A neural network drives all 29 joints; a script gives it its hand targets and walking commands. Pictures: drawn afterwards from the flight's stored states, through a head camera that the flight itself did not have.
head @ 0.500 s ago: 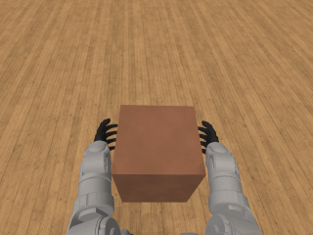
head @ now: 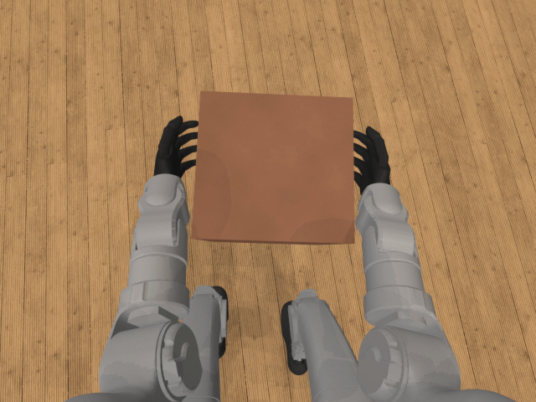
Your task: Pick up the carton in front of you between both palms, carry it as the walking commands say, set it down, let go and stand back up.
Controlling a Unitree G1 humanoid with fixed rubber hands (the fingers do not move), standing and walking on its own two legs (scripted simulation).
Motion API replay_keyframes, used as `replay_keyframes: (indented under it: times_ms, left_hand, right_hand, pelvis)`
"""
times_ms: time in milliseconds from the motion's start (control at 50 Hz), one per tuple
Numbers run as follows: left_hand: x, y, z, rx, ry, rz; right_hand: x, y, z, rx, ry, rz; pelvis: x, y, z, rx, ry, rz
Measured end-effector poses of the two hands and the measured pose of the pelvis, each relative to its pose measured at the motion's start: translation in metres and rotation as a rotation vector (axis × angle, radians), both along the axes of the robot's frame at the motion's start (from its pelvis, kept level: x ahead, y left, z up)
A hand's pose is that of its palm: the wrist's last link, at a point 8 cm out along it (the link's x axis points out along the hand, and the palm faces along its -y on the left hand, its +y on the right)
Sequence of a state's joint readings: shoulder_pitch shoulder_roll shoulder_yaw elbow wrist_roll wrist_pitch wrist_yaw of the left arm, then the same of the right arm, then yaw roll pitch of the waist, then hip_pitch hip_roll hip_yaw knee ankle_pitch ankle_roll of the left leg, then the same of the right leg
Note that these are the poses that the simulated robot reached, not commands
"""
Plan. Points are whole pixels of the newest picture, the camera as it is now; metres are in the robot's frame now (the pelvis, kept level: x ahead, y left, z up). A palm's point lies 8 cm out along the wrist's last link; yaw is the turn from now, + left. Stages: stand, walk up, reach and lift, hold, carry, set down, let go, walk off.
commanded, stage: set down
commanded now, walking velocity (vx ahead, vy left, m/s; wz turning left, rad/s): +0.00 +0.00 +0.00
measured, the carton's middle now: (270, 183) +0.42 -0.01 -0.15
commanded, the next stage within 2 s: none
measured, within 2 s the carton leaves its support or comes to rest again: rests again in 1.46 s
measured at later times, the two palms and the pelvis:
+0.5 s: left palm (187, 172) +0.47 +0.14 -0.23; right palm (339, 178) +0.45 -0.16 -0.23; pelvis -0.03 +0.01 -0.13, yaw -1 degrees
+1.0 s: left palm (201, 175) +0.51 +0.14 -0.39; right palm (322, 180) +0.49 -0.16 -0.39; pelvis -0.04 +0.01 -0.24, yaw -2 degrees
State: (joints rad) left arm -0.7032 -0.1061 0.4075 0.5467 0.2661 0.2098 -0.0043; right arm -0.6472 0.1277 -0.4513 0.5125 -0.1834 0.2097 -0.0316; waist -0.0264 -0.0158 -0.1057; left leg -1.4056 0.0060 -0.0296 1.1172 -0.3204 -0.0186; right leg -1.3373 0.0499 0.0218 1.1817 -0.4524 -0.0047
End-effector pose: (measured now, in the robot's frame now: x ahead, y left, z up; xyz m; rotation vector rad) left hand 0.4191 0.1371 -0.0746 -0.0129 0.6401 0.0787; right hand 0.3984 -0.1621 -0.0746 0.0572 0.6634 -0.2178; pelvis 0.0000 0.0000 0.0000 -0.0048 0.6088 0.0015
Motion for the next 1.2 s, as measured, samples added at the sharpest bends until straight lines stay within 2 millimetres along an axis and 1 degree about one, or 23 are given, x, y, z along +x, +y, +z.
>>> replay_keyframes:
  times_ms: [120, 260, 420, 580, 800, 1060, 1120, 1200]
  left_hand:
    - [0.012, 0.004, -0.030, 0.002, 0.017, 0.009]
    - [0.024, 0.011, -0.076, 0.002, 0.024, 0.015]
    - [0.039, 0.007, -0.133, -0.001, 0.028, 0.007]
    - [0.055, 0.003, -0.184, 0.000, 0.038, -0.004]
    - [0.074, 0.001, -0.251, 0.014, 0.050, -0.019]
    - [0.093, 0.001, -0.334, 0.043, 0.072, -0.045]
    - [0.101, 0.001, -0.347, 0.048, 0.076, -0.058]
    - [0.108, 0.000, -0.358, 0.050, 0.072, -0.061]
  right_hand:
    - [0.014, 0.004, -0.031, -0.002, 0.017, 0.015]
    - [0.030, 0.010, -0.075, -0.017, 0.025, 0.028]
    - [0.043, 0.007, -0.129, -0.026, 0.030, 0.026]
    - [0.057, 0.003, -0.179, -0.033, 0.040, 0.022]
    - [0.075, 0.002, -0.247, -0.038, 0.054, 0.025]
    - [0.090, 0.001, -0.332, -0.035, 0.078, 0.037]
    - [0.093, 0.000, -0.349, -0.034, 0.084, 0.043]
    - [0.096, 0.001, -0.364, -0.037, 0.080, 0.033]
  pelvis:
    - [-0.009, 0.003, -0.031, -0.001, 0.061, -0.002]
    - [-0.018, 0.007, -0.070, -0.012, 0.130, 0.006]
    - [-0.027, 0.011, -0.114, -0.023, 0.185, 0.007]
    - [-0.034, 0.013, -0.152, -0.026, 0.215, 0.004]
    - [-0.038, 0.011, -0.198, -0.027, 0.226, 0.000]
    - [-0.041, 0.006, -0.248, -0.022, 0.186, -0.016]
    - [-0.041, 0.006, -0.258, -0.019, 0.172, -0.017]
    - [-0.040, 0.005, -0.269, -0.015, 0.150, -0.022]
